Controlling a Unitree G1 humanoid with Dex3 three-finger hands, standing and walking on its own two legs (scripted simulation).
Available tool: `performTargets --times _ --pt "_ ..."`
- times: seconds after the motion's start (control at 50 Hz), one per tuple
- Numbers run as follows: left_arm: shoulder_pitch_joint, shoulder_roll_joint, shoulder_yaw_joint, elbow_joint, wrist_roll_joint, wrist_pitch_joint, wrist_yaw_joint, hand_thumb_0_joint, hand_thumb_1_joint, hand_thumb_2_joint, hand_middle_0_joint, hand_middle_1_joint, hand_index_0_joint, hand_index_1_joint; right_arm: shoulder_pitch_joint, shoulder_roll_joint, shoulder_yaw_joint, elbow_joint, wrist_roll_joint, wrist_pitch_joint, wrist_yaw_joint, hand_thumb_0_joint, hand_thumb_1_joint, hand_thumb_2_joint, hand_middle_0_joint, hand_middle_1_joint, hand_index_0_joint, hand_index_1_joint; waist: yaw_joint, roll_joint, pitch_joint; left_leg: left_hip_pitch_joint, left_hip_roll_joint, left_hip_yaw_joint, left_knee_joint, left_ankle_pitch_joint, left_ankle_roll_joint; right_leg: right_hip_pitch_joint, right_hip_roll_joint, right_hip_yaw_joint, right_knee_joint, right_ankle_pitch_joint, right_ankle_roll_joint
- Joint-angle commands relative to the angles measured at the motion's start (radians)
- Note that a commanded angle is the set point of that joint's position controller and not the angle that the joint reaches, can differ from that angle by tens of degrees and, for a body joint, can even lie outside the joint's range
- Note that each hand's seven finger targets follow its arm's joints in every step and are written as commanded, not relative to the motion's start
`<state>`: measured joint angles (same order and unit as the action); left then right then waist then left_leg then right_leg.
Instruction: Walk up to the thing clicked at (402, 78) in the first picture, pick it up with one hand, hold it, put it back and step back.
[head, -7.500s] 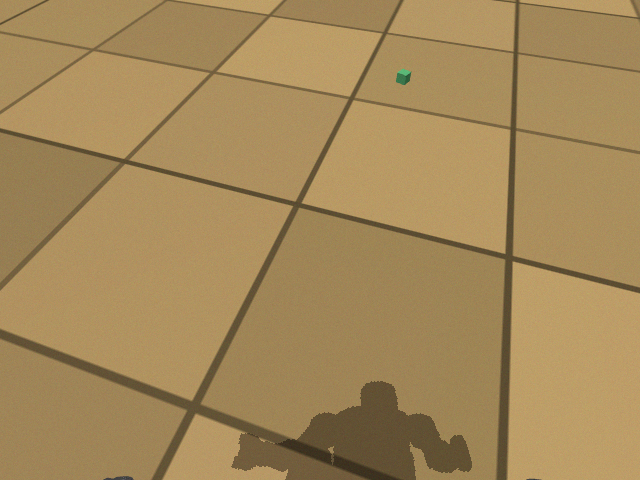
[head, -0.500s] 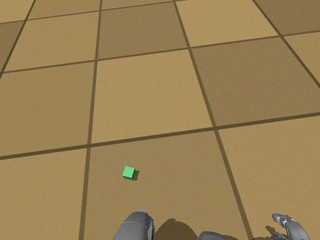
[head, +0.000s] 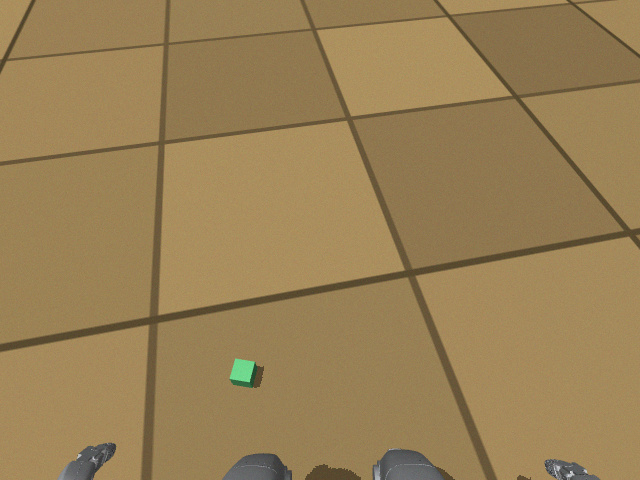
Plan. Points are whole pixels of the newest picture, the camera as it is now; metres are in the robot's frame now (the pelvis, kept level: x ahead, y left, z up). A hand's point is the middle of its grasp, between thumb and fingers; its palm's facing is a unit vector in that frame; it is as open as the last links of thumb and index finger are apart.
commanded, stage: walk up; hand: left
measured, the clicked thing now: (243, 373) +0.43 +0.24 -0.72
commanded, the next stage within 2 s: stand in 1.04 s
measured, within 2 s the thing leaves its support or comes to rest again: neither
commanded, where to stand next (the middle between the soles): +0.04 +0.00 m, yaw -2 degrees
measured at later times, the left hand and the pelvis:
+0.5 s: hand out of the picture +0.09 +0.25 -0.13, palm faces -0.03 -0.94 -0.35, open 7.4 cm; pelvis +0.01 +0.00 +0.03, yaw -1 degrees
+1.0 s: hand out of the picture +0.09 +0.24 -0.13, palm faces -0.04 -0.93 -0.35, open 7.4 cm; pelvis +0.01 -0.01 +0.03, yaw -1 degrees
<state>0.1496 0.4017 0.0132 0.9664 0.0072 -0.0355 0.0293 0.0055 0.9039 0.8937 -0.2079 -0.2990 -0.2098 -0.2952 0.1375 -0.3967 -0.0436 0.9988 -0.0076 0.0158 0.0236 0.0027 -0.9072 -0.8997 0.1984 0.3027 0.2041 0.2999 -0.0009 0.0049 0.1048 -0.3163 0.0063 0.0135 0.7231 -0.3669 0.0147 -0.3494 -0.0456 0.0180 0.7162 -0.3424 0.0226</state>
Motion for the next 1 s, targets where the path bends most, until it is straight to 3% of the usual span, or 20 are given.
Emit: performTargets --times 0.0,0.02,0.06,0.14,0.2,0.3,0.42,0.54,0.66,0.7,0.82,0.98 --pt "-0.007 0.198 0.044 -0.011 -0.008 -0.025 0.001 0.000 0.900 0.900 -0.200 -0.300 -0.200 -0.300 -0.113 -0.206 -0.028 -0.053 0.005 -0.038 -0.014 0.000 -0.900 -0.900 0.200 0.300 0.200 0.300 0.037 0.040 -0.128 -0.017 0.165 -0.204 -0.257 0.262 0.087 0.164 -0.012 0.037 -0.159 0.134 -0.048" --pt "-0.019 0.205 0.044 0.002 -0.013 -0.028 -0.002 0.000 0.900 0.900 -0.200 -0.300 -0.200 -0.300 -0.102 -0.199 -0.023 -0.040 0.008 -0.037 -0.015 0.000 -0.900 -0.900 0.200 0.300 0.200 0.300 0.029 0.069 -0.134 -0.024 0.137 -0.175 -0.252 0.273 0.054 0.196 -0.030 0.063 -0.175 0.224 -0.057" --pt "-0.048 0.212 0.035 0.012 -0.019 -0.024 -0.004 0.000 0.900 0.900 -0.200 -0.300 -0.200 -0.300 -0.087 -0.199 -0.018 -0.010 0.009 -0.038 -0.017 0.000 -0.900 -0.900 0.200 0.300 0.200 0.300 0.018 0.081 -0.151 0.030 0.113 -0.147 -0.281 0.264 0.038 0.193 -0.049 0.069 -0.175 0.292 -0.063" --pt "-0.095 0.195 0.020 0.047 -0.020 -0.012 -0.006 0.000 0.900 0.900 -0.200 -0.300 -0.200 -0.300 -0.109 -0.205 -0.018 0.020 0.010 -0.037 -0.018 0.000 -0.900 -0.900 0.200 0.300 0.200 0.300 0.013 0.077 -0.160 0.095 0.140 -0.149 -0.336 0.304 0.047 0.197 -0.032 0.038 -0.231 0.253 -0.047" --pt "-0.100 0.189 0.014 0.081 -0.020 -0.008 -0.010 0.000 0.900 0.900 -0.200 -0.300 -0.200 -0.300 -0.132 -0.197 -0.017 0.036 0.011 -0.034 -0.018 0.000 -0.900 -0.900 0.200 0.300 0.200 0.300 0.015 0.078 -0.143 0.104 0.139 -0.138 -0.381 0.245 0.040 0.207 -0.035 0.041 -0.278 0.234 -0.036" --pt "-0.119 0.186 0.013 0.116 -0.013 -0.008 -0.014 0.000 0.900 0.900 -0.200 -0.300 -0.200 -0.300 -0.149 -0.183 -0.018 0.056 0.010 -0.031 -0.017 0.000 -0.900 -0.900 0.200 0.300 0.200 0.300 0.010 0.037 -0.141 0.145 0.120 -0.104 -0.420 0.203 0.024 0.216 -0.059 0.055 -0.342 0.274 -0.029" --pt "-0.134 0.182 0.017 0.134 -0.007 -0.017 -0.015 0.000 0.900 0.900 -0.200 -0.300 -0.200 -0.300 -0.139 -0.173 -0.020 0.075 0.014 -0.028 -0.016 0.000 -0.900 -0.900 0.200 0.300 0.200 0.300 -0.006 -0.008 -0.165 0.230 0.108 -0.069 -0.401 0.292 0.012 0.204 -0.085 0.080 -0.391 0.348 -0.031" --pt "-0.138 0.175 0.023 0.135 0.000 -0.017 -0.015 0.000 0.900 0.900 -0.200 -0.300 -0.200 -0.300 -0.142 -0.166 -0.022 0.081 0.008 -0.023 -0.012 0.000 -0.900 -0.900 0.200 0.300 0.200 0.300 -0.009 -0.022 -0.153 0.233 0.106 -0.064 -0.423 0.242 0.009 0.191 -0.092 0.088 -0.427 0.291 -0.030" --pt "-0.123 0.177 0.027 0.139 0.005 -0.011 -0.018 0.000 0.900 0.900 -0.200 -0.300 -0.200 -0.300 -0.147 -0.164 -0.020 0.083 0.002 -0.022 -0.010 0.000 -0.900 -0.900 0.200 0.300 0.200 0.300 0.002 -0.015 -0.105 0.212 0.101 -0.076 -0.452 0.129 0.007 0.145 -0.083 0.097 -0.457 0.157 -0.027" --pt "-0.129 0.178 0.030 0.138 0.008 -0.012 -0.018 0.000 0.900 0.900 -0.200 -0.300 -0.200 -0.300 -0.133 -0.168 -0.023 0.086 0.001 -0.022 -0.009 0.000 -0.900 -0.900 0.200 0.300 0.200 0.300 -0.005 -0.016 -0.113 0.207 0.104 -0.079 -0.449 0.135 0.010 0.157 -0.081 0.096 -0.460 0.136 -0.030" --pt "-0.121 0.169 0.032 0.128 0.006 -0.009 -0.019 0.000 0.900 0.900 -0.200 -0.300 -0.200 -0.300 -0.119 -0.173 -0.022 0.087 0.000 -0.030 -0.013 0.000 -0.900 -0.900 0.200 0.300 0.200 0.300 0.000 0.002 -0.140 0.186 0.111 -0.083 -0.462 0.189 0.009 0.211 -0.076 0.079 -0.419 0.261 -0.030" --pt "-0.117 0.166 0.032 0.127 0.005 -0.005 -0.017 0.000 0.900 0.900 -0.200 -0.300 -0.200 -0.300 -0.093 -0.171 -0.023 0.089 0.003 -0.029 -0.017 0.000 -0.900 -0.900 0.200 0.300 0.200 0.300 -0.004 -0.014 -0.155 0.203 0.113 -0.079 -0.444 0.253 0.013 0.232 -0.077 0.075 -0.409 0.296 -0.030"
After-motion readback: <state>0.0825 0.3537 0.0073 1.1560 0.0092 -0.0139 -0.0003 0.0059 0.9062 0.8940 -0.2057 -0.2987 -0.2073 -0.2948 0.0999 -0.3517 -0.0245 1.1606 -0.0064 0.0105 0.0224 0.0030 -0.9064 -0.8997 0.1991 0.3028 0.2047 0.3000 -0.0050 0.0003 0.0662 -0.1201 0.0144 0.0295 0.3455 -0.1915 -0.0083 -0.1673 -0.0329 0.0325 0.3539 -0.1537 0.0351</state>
